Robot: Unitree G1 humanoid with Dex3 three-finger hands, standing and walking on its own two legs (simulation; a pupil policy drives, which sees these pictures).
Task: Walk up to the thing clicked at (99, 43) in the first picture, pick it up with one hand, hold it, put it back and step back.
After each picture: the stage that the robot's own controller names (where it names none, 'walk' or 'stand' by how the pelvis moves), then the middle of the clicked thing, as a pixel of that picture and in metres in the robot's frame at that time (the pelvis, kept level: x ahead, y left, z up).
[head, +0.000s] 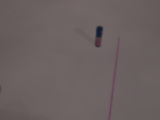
stand; (98, 37) +1.36 -0.15 -0.66
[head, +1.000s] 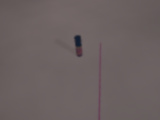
walk; (78, 46) +1.24 +0.16 -0.63
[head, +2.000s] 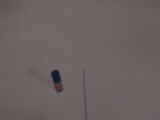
walk; (57, 81) +0.76 +0.29 -0.64
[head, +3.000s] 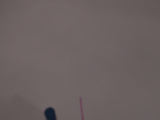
walk; (51, 118) +0.43 +0.20 -0.64
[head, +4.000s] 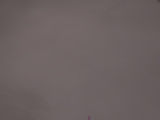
stand; out of the picture +0.34 +0.21 -0.65
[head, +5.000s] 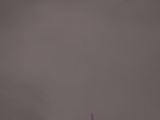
stand; out of the picture +0.34 +0.18 -0.66
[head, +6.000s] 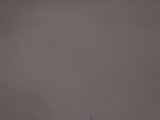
stand; out of the picture +0.34 +0.19 -0.66
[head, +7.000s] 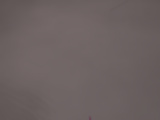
stand; out of the picture +0.33 +0.20 -0.66
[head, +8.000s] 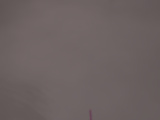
go down; out of the picture +0.33 +0.19 -0.65
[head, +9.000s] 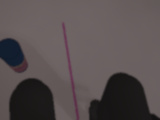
go down; (15, 58) +0.42 +0.23 -0.24
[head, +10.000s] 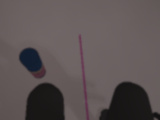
approach; (34, 65) +0.42 +0.21 -0.27
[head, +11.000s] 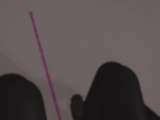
close in; out of the picture +0.41 +0.25 -0.16
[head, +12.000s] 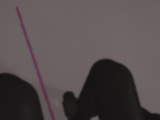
close; out of the picture +0.41 +0.27 -0.16
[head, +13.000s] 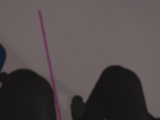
lift; out of the picture +0.34 +0.25 -0.15
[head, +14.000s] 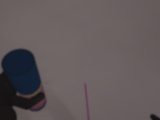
lift; (29, 86) +0.32 +0.18 +0.04
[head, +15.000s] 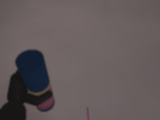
hold; (39, 85) +0.32 +0.16 +0.05
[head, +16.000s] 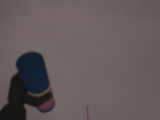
hold; (39, 86) +0.32 +0.16 +0.04
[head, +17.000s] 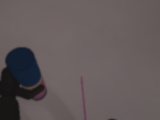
crouch; (30, 78) +0.35 +0.18 -0.02
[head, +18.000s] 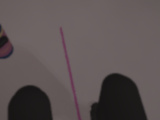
lower; out of the picture +0.48 +0.23 -0.04
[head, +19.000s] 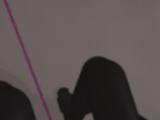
lower; out of the picture +0.45 +0.27 -0.16
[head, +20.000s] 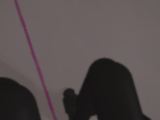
lower; out of the picture +0.42 +0.27 -0.16
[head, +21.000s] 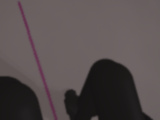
lower; out of the picture +0.41 +0.26 -0.17
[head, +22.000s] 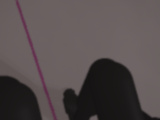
lower; out of the picture +0.41 +0.26 -0.17
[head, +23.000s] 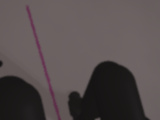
open; out of the picture +0.40 +0.23 -0.17
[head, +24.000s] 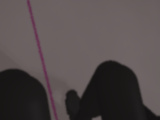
stand; out of the picture +0.39 +0.24 -0.17
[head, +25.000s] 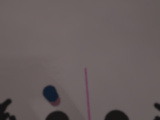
walk; (52, 97) +0.38 +0.18 -0.46
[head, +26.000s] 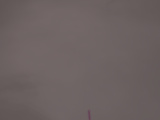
stand; out of the picture +0.33 +0.17 -0.60
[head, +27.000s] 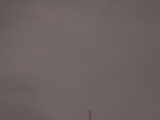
stand; out of the picture +0.34 +0.17 -0.60
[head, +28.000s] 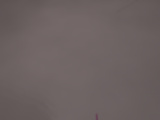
stand; out of the picture +0.35 +0.15 -0.65
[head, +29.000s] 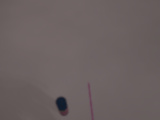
walk; (62, 107) +0.42 +0.14 -0.63
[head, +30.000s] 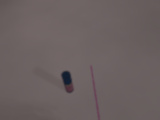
walk; (68, 82) +0.66 +0.19 -0.64
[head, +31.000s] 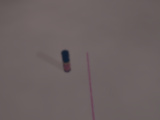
stand; (66, 61) +0.97 +0.20 -0.63
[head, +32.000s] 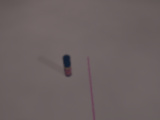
stand; (67, 66) +0.95 +0.17 -0.66
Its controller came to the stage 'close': yes
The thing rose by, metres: 0.69
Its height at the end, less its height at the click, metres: +0.00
